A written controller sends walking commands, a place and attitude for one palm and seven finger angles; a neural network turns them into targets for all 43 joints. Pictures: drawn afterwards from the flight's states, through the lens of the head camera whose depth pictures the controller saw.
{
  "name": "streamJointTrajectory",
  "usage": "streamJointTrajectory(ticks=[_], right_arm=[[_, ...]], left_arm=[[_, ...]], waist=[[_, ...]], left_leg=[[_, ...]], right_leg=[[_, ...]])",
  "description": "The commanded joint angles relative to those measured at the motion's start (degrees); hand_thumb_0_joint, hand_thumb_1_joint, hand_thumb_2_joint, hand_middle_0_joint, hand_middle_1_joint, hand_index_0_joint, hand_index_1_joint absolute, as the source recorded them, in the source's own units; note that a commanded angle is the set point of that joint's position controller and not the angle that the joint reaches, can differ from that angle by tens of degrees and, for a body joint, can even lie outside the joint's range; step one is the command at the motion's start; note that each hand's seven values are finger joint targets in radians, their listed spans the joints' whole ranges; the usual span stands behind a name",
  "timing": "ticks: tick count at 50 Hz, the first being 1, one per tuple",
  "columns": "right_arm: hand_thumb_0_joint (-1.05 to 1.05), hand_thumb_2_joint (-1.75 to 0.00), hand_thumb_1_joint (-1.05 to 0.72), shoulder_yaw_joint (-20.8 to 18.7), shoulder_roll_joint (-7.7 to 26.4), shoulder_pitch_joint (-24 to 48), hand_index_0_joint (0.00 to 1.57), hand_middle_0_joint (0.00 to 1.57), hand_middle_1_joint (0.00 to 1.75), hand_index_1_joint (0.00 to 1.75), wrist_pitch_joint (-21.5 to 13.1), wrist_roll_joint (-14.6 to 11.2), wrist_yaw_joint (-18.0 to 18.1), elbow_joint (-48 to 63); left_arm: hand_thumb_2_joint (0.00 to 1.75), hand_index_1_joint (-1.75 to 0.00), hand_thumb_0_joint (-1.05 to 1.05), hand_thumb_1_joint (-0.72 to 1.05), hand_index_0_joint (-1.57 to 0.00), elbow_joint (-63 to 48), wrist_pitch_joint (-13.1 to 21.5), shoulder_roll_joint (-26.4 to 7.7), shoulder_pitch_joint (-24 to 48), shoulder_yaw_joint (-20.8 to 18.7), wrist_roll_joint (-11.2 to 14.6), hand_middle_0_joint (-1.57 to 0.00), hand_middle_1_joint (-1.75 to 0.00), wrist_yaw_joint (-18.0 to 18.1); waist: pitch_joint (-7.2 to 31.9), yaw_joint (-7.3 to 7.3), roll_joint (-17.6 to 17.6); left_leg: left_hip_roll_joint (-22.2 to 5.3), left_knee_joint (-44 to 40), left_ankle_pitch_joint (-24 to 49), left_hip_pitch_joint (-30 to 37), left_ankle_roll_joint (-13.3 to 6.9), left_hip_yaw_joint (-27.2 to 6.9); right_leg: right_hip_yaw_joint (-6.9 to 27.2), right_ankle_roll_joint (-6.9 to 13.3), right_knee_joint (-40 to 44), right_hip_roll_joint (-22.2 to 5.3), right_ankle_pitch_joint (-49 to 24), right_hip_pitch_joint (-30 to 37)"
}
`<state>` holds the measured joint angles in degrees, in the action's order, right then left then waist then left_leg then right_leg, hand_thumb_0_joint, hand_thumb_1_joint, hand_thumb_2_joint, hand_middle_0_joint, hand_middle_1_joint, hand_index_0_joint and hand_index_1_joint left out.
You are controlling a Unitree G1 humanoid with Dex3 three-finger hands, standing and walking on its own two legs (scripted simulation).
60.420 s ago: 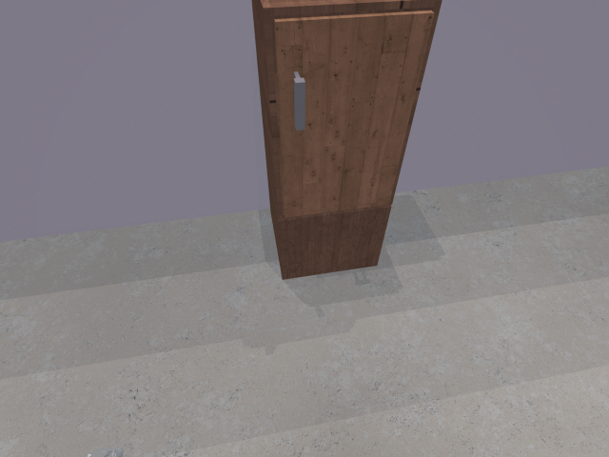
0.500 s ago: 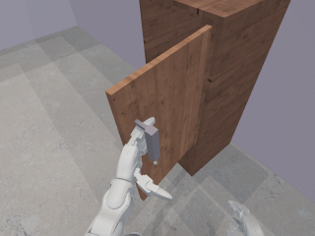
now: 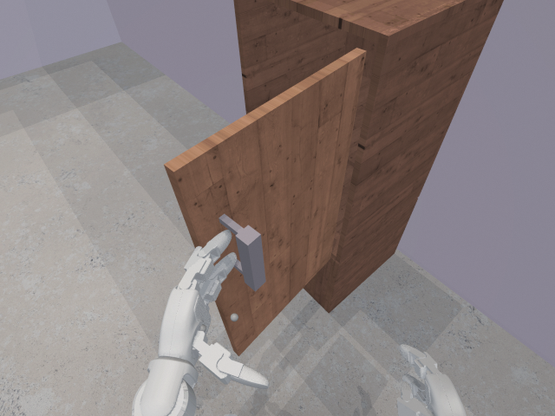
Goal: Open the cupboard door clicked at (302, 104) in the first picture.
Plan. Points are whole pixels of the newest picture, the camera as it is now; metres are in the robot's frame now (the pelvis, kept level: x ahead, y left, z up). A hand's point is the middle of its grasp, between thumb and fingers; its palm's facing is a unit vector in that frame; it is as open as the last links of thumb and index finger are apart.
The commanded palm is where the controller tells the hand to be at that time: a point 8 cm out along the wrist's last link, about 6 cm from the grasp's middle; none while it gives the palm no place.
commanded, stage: slide the hand sideways off the handle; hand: left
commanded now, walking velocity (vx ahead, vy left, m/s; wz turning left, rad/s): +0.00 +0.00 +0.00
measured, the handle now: (241, 252) +0.33 +0.07 +0.07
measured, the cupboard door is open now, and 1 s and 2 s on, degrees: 97 96 96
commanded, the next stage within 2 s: draw the hand back to the body in 0.44 s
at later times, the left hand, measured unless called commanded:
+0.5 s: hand (187, 357) +0.19 +0.12 +0.07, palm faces -0.06 -1.00 +0.00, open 16.3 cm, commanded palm +0.17 +0.17 +0.07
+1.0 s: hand (119, 351) +0.18 +0.18 +0.11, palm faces -0.02 -1.00 -0.04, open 16.3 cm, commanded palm +0.15 +0.24 +0.13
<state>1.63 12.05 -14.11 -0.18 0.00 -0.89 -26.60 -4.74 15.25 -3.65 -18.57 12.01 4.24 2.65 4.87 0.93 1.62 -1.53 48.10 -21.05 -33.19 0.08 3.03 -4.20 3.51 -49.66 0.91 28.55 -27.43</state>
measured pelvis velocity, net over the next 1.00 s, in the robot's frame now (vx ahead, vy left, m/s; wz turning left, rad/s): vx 0.00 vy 0.02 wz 0.02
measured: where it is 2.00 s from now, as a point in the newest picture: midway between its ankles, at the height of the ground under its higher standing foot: outside the picture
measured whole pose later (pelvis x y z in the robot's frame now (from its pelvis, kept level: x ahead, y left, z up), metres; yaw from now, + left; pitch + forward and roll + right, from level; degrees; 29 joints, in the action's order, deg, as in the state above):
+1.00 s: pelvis +0.00 +0.02 +0.00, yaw +1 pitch +4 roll -1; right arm 2.5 13.5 -15.7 -6.8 -2.5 3.4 -26.6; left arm -20.1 10.0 -13.0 -31.7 -3.8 15.5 -11.3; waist 6.0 -1.1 3.4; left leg -1.1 49.4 -21.7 -32.2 -1.3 1.2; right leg -5.8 2.1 -47.3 0.9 27.7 -24.2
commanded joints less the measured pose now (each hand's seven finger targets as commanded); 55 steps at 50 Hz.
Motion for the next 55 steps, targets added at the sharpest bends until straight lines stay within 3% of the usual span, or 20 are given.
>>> streamJointTrajectory(ticks=[1,3,5,6,10,17,24,27,28,29,31,34,38,43,47,52,53,54,55], right_arm=[[0.00,-0.90,-0.90,-2.6,5.6,4.0,0.20,0.20,0.30,0.30,-3.8,-0.3,0.1,10.0],[0.00,-0.90,-0.90,-2.8,5.7,3.4,0.20,0.20,0.30,0.30,-4.2,-0.4,0.3,10.2],[0.00,-0.90,-0.90,-2.8,5.9,3.1,0.20,0.20,0.30,0.30,-4.6,-0.5,0.5,10.4],[0.00,-0.90,-0.90,-2.8,5.9,3.2,0.20,0.20,0.30,0.30,-4.8,-0.5,0.6,10.6],[0.00,-0.90,-0.90,-2.9,6.2,2.7,0.20,0.20,0.30,0.30,-5.6,-0.7,1.3,10.7],[0.00,-0.90,-0.90,-3.1,6.4,2.5,0.20,0.20,0.30,0.30,-6.4,-1.1,2.0,11.2],[0.00,-0.90,-0.90,-2.9,6.8,2.9,0.20,0.20,0.30,0.30,-7.4,-1.3,2.7,11.4],[0.00,-0.90,-0.90,-3.0,6.7,2.7,0.20,0.20,0.30,0.30,-8.1,-1.3,2.7,11.4],[0.00,-0.90,-0.90,-3.1,6.8,2.4,0.20,0.20,0.30,0.30,-8.2,-1.3,2.7,11.8],[0.00,-0.90,-0.90,-3.1,6.8,2.6,0.20,0.20,0.30,0.30,-8.2,-1.4,2.8,11.7],[0.00,-0.90,-0.90,-2.9,6.2,2.9,0.20,0.20,0.30,0.30,-8.0,-1.7,2.8,12.0],[0.00,-0.90,-0.90,-2.6,6.4,3.7,0.20,0.20,0.30,0.30,-7.8,-2.0,3.2,11.5],[0.00,-0.90,-0.90,-2.1,6.7,4.0,0.20,0.20,0.30,0.30,-8.5,-2.4,3.7,11.3],[0.00,-0.90,-0.90,-2.0,7.0,4.2,0.20,0.20,0.30,0.30,-9.5,-2.6,4.3,10.5],[0.00,-0.90,-0.90,-1.8,7.3,4.4,0.20,0.20,0.30,0.30,-10.3,-2.8,4.6,10.1],[0.00,-0.90,-0.90,-1.6,7.5,5.0,0.20,0.20,0.30,0.30,-11.4,-3.0,4.7,9.4],[0.00,-0.90,-0.90,-1.6,7.2,5.7,0.20,0.20,0.30,0.30,-10.5,-2.1,6.2,9.3],[0.00,-0.90,-0.90,-1.1,6.2,5.7,0.20,0.20,0.30,0.30,-10.3,-1.5,6.7,8.4],[0.00,-0.90,-0.90,-0.8,6.1,5.6,0.20,0.20,0.30,0.30,-9.7,-1.5,6.7,7.8]], left_arm=[[0.30,-0.30,0.00,-0.50,-0.15,-16.7,5.1,-2.5,-0.7,-4.5,0.8,-0.15,-0.30,-0.7],[0.30,-0.30,0.00,-0.50,-0.15,-18.0,5.6,-4.1,-3.1,-6.0,1.5,-0.15,-0.30,-1.9],[0.30,-0.30,0.00,-0.50,-0.15,-19.3,6.1,-3.7,-3.1,-5.0,2.0,-0.15,-0.30,-3.2],[0.30,-0.30,0.00,-0.50,-0.15,-20.1,6.3,-3.7,-3.4,-4.9,2.2,-0.15,-0.30,-3.8],[0.30,-0.30,0.00,-0.50,-0.15,-20.4,6.7,-5.3,-5.9,-6.7,3.4,-0.15,-0.30,-5.7],[0.30,-0.30,0.00,-0.50,-0.15,-22.1,6.7,-7.0,-11.0,-8.9,5.5,-0.15,-0.30,-9.2],[0.30,-0.30,0.00,-0.50,-0.15,-22.5,6.9,-7.7,-8.0,-9.0,6.5,-0.15,-0.30,-10.1],[0.30,-0.30,0.00,-0.50,-0.15,-22.6,7.1,-7.1,-7.3,-8.4,6.1,-0.15,-0.30,-9.4],[0.30,-0.30,0.00,-0.50,-0.15,-24.6,7.0,-8.5,-7.7,-9.5,6.2,-0.15,-0.30,-9.1],[0.30,-0.30,0.00,-0.50,-0.15,-25.0,6.6,-10.3,-8.6,-11.4,6.1,-0.15,-0.30,-8.6],[0.30,-0.30,0.00,-0.50,-0.15,-26.0,5.3,-10.4,-10.5,-11.9,6.3,-0.15,-0.30,-8.4],[0.30,-0.30,0.00,-0.50,-0.15,-24.8,3.2,-11.3,-10.3,-14.0,7.0,-0.15,-0.30,-8.3],[0.30,-0.30,0.00,-0.50,-0.15,-26.4,1.3,-11.3,-10.4,-14.5,8.5,-0.15,-0.30,-10.0],[0.30,-0.30,0.00,-0.50,-0.15,-27.1,-0.3,-13.3,-11.0,-18.0,10.8,-0.15,-0.30,-12.4],[0.30,-0.30,0.00,-0.50,-0.15,-29.3,-1.1,-14.8,-9.4,-19.9,11.9,-0.15,-0.30,-13.9],[0.37,-0.30,0.00,-0.32,-0.16,-30.8,-2.9,-15.7,-9.3,-21.7,13.1,-0.16,-0.30,-15.3],[0.39,-0.30,0.00,-0.29,-0.16,-35.7,-3.9,-23.1,-8.5,-23.0,4.7,-0.16,-0.30,-7.3],[0.40,-0.30,0.00,-0.26,-0.16,-33.1,-5.5,-20.1,-11.4,-22.5,3.9,-0.16,-0.30,-3.5],[0.42,-0.30,0.00,-0.22,-0.16,-32.5,-6.6,-17.2,-12.6,-19.9,2.3,-0.16,-0.30,-1.5]], waist=[[9.6,-0.57,-4.2],[9.7,-0.51,-4.1],[9.0,0.43,-4.4],[8.9,0.28,-3.3],[9.1,0.46,-4.7],[9.9,-0.07,-4.2],[6.6,0.59,-3.6],[7.6,0.36,-2.4],[9.8,-0.25,-2.5],[10.7,-0.93,-2.6],[10.3,-1.33,-0.6],[7.3,-1.28,-3.3],[6.1,-1.14,-1.2],[5.3,-1.45,-2.3],[5.4,-1.72,0.5],[5.4,-2.13,1.7],[4.2,-4.66,1.5],[0.9,-3.54,-0.6],[0.0,-3.07,0.3]], left_leg=[[1.9,-2.7,11.2,8.0,-1.6,-2.9],[1.9,-1.8,11.1,7.3,-1.6,-3.0],[1.9,-1.2,10.9,6.8,-1.7,-3.3],[2.0,-1.0,10.7,6.8,-1.7,-3.5],[2.1,0.4,9.7,4.9,-1.7,-3.8],[2.2,1.5,9.6,3.3,-1.7,-3.9],[2.0,2.2,5.7,1.3,-1.7,-4.6],[1.9,1.9,5.1,2.1,-1.7,-4.7],[1.8,1.5,5.7,2.8,-1.8,-4.7],[1.8,1.3,6.5,3.1,-1.8,-4.6],[1.8,0.1,6.7,4.2,-1.9,-4.2],[1.6,-1.2,5.6,3.8,-1.9,-4.5],[1.6,-2.9,5.3,6.0,-1.8,-4.4],[1.6,-4.2,6.4,7.6,-1.9,-4.7],[1.6,-5.6,7.9,10.1,-1.9,-5.0],[1.4,-7.7,9.2,12.8,-1.8,-5.7],[0.8,-9.8,8.8,14.2,-2.0,-4.6],[1.0,-10.3,7.7,14.6,-2.0,-4.1],[0.7,-11.2,7.4,16.2,-2.0,-4.1]], right_leg=[[4.4,-3.6,7.7,-1.0,-27.9,0.1],[4.8,-3.9,7.3,-1.2,-28.9,-0.2],[4.5,-4.0,7.0,-1.1,-28.4,-1.2],[4.3,-3.9,6.7,-1.0,-27.5,-1.9],[5.5,-4.4,6.7,-1.5,-27.1,-2.2],[6.1,-4.9,6.2,-1.9,-27.8,-2.0],[6.4,-4.4,7.1,-1.5,-17.8,-5.9],[5.5,-3.7,6.5,-1.0,-14.5,-7.0],[5.2,-3.6,6.4,-0.9,-15.1,-6.0],[5.7,-3.6,6.6,-0.9,-16.0,-4.3],[4.9,-3.4,7.0,-0.7,-16.2,-3.7],[4.9,-3.5,8.9,-0.4,-14.1,-3.1],[4.0,-3.5,10.3,-0.1,-13.6,-2.8],[3.7,-3.7,11.6,0.0,-15.7,-1.4],[2.6,-3.3,12.0,0.3,-16.6,-0.6],[1.0,-3.0,12.6,0.8,-17.4,0.7],[4.8,-2.2,17.8,-0.7,-16.6,1.1],[4.9,-2.3,20.8,-1.2,-14.2,1.3],[4.4,-2.4,21.2,-1.4,-13.4,1.7]])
